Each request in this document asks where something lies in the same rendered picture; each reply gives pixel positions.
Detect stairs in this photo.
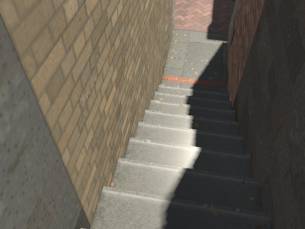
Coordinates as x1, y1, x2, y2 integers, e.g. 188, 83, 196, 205
90, 86, 273, 229

